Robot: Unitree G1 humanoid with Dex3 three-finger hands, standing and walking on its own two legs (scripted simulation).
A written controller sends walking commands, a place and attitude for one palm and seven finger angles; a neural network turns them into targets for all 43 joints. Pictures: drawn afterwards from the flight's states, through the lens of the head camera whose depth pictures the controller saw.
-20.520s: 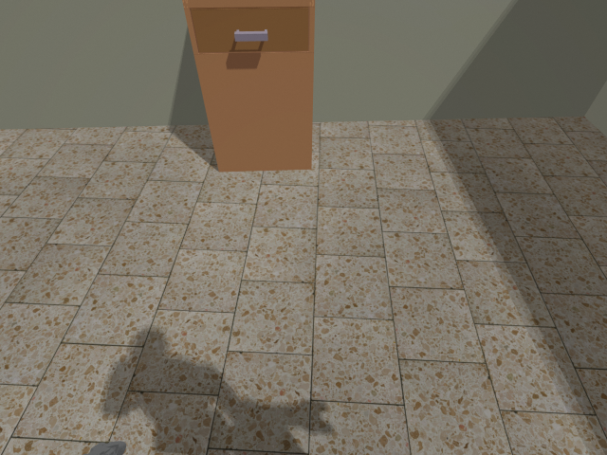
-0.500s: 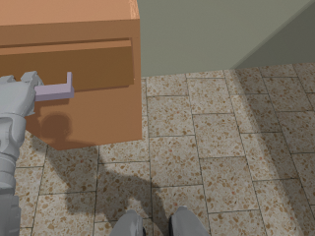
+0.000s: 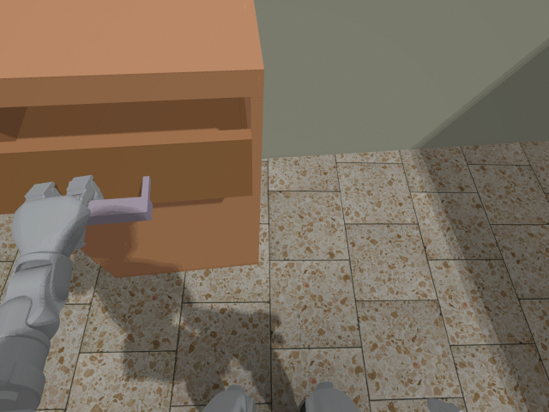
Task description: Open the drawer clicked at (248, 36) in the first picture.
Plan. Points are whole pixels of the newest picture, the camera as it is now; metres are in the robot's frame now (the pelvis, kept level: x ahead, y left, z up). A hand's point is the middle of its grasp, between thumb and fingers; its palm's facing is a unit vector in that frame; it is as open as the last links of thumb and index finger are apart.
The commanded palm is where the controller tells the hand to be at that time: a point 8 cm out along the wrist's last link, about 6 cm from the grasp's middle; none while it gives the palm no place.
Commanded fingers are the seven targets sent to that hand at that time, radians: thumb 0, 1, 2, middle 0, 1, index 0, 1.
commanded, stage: pull the drawer open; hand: left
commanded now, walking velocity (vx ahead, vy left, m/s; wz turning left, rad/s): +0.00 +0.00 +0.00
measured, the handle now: (108, 198) +0.41 +0.28 +0.00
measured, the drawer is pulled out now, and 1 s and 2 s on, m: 0.08 0.18 0.30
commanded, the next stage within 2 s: none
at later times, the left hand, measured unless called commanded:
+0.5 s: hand (68, 270) +0.30 +0.31 -0.03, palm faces -0.04 -0.06 -1.00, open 5.9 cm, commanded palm +0.27 +0.31 +0.03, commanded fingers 0.00 0.90 0.90 -0.40 -1.35 -0.40 -1.35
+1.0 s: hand (62, 308) +0.25 +0.31 -0.03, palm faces -0.04 -0.05 -1.00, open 6.0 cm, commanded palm +0.21 +0.30 +0.03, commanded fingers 0.00 0.90 0.90 -0.40 -1.35 -0.40 -1.35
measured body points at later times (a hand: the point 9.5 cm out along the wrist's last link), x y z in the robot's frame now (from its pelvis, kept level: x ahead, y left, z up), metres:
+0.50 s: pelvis +0.00 -0.01 +0.00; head +0.09 +0.00 +0.44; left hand +0.30 +0.31 +0.03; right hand +0.12 -0.27 -0.12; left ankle -0.04 +0.05 -0.68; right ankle +0.00 -0.14 -0.68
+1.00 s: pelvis +0.00 -0.02 +0.00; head +0.08 -0.01 +0.44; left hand +0.25 +0.30 +0.03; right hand +0.15 -0.28 -0.11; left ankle -0.04 +0.05 -0.68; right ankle +0.00 -0.14 -0.68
